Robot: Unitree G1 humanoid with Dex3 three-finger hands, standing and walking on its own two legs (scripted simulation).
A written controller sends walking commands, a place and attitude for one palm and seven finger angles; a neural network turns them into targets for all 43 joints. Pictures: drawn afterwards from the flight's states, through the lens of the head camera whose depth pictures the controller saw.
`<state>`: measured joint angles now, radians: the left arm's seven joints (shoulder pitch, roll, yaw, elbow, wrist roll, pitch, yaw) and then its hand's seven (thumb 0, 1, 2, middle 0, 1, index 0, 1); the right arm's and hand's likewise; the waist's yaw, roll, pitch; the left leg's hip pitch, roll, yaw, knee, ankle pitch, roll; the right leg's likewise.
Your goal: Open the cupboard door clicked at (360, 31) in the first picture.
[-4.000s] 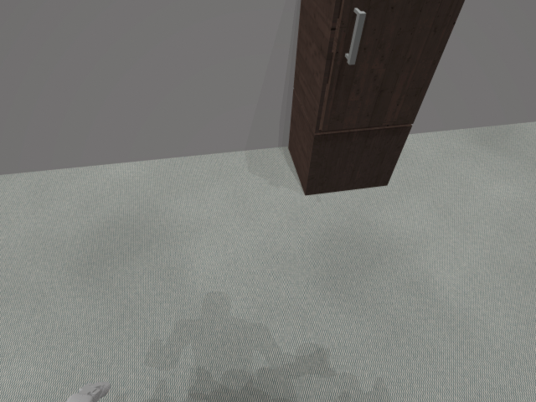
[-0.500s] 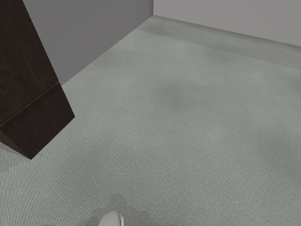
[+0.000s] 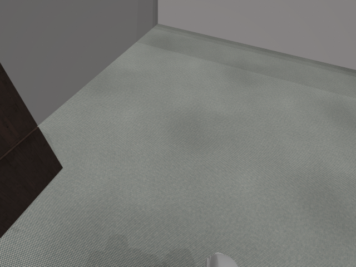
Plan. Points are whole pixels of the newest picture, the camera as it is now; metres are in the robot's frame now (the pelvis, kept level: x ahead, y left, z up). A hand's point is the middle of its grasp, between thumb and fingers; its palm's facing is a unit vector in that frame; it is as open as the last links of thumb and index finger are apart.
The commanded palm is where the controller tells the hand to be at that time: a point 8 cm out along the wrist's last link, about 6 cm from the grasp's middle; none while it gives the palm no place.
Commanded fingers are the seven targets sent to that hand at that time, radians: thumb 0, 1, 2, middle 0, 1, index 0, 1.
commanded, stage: walk to a spot facing it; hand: left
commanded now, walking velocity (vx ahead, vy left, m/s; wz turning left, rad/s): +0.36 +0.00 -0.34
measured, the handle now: out of the picture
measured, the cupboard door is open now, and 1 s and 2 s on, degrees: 0 0 0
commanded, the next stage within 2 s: turn to face it in 0.48 s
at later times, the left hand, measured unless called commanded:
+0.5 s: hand (147, 220) +0.28 +0.10 -0.16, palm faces -0.04 -0.97 -0.23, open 7.2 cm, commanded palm none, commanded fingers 0.00 0.90 0.90 -0.20 -0.30 -0.20 -0.30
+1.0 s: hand (133, 189) +0.38 +0.16 -0.19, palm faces +0.23 -0.95 -0.21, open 7.4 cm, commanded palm none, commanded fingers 0.00 0.90 0.90 -0.20 -0.30 -0.20 -0.30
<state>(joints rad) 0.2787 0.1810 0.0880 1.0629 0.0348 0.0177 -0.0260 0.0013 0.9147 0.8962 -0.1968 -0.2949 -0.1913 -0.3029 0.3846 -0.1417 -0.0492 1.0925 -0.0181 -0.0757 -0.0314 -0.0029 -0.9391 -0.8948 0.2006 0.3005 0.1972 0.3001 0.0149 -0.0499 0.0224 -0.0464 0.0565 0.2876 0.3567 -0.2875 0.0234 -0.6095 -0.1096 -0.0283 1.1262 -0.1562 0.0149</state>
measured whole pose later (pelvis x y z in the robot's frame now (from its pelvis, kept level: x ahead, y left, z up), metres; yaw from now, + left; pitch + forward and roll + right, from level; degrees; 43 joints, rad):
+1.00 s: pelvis +0.36 -0.04 -0.02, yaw +9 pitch -1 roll -1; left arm 0.21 0.19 0.08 0.98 0.01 0.02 0.02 0.00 0.91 0.90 -0.20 -0.30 -0.19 -0.30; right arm 0.16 -0.18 -0.05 0.97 -0.02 0.00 -0.01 0.00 -0.93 -0.89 0.20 0.30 0.20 0.30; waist 0.01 -0.01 0.11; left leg -0.36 -0.02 0.10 0.55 -0.18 0.09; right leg -0.50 -0.12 -0.03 1.16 -0.41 0.08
